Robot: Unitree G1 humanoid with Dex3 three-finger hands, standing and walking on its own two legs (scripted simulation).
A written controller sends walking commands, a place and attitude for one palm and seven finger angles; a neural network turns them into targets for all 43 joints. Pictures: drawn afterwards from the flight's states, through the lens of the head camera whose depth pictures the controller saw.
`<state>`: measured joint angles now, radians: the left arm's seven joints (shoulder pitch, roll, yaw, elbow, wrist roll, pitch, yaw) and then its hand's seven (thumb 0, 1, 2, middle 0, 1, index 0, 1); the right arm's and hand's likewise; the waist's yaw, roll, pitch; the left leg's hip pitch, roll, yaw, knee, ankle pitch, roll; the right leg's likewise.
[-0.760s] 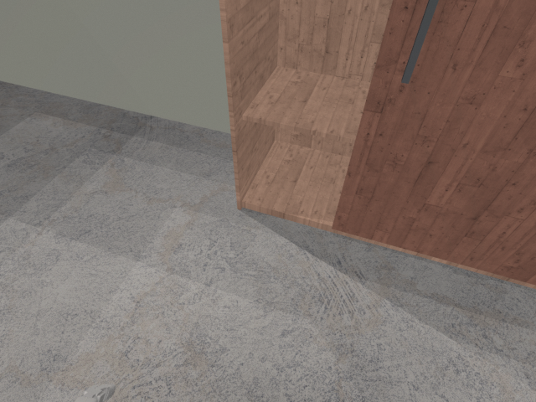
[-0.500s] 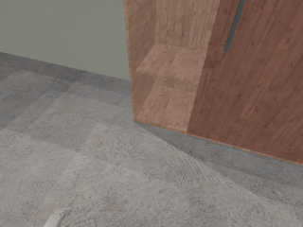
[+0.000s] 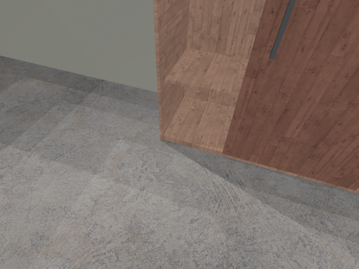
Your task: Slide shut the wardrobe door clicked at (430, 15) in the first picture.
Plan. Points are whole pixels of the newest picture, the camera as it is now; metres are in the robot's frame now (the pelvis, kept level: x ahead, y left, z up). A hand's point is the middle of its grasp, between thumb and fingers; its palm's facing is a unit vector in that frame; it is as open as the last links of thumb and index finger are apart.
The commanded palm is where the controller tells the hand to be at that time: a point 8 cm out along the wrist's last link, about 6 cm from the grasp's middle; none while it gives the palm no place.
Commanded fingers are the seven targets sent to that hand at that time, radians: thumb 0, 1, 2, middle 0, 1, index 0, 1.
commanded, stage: stand and wait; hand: right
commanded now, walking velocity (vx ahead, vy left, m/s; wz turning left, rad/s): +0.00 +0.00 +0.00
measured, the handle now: (281, 28) +0.94 -0.34 +0.15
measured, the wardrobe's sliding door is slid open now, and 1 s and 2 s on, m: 0.45 0.45 0.45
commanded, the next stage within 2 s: look at it before walking up in 0.44 s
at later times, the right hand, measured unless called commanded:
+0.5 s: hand out of the picture +0.06 -0.24 -0.16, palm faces -0.04 +0.95 -0.32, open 7.4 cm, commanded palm none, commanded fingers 0.00 -0.90 -0.90 0.20 0.30 0.20 0.30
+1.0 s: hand out of the picture +0.08 -0.25 -0.16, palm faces -0.03 +0.94 -0.33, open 7.4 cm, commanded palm none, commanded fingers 0.00 -0.90 -0.90 0.20 0.30 0.20 0.30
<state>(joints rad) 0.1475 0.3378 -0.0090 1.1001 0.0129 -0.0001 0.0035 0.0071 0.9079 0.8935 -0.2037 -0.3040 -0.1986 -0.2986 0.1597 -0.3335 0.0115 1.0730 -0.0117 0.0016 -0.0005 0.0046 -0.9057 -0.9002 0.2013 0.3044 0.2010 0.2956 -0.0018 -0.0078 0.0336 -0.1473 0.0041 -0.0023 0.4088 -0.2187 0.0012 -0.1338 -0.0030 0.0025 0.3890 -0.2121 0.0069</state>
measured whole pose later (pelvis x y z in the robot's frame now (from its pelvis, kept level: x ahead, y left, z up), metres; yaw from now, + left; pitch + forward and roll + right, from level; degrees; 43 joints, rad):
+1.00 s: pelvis +0.01 +0.00 +0.00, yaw +0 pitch -2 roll +0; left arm 0.11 0.33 -0.01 1.11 0.01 -0.01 0.00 0.01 0.91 0.89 -0.20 -0.30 -0.20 -0.30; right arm 0.14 -0.34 0.01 1.09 -0.01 -0.01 0.00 0.00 -0.91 -0.90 0.20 0.30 0.20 0.30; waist -0.01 0.00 0.03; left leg -0.13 0.01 -0.01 0.36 -0.20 0.00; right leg -0.12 0.00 0.00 0.35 -0.20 0.00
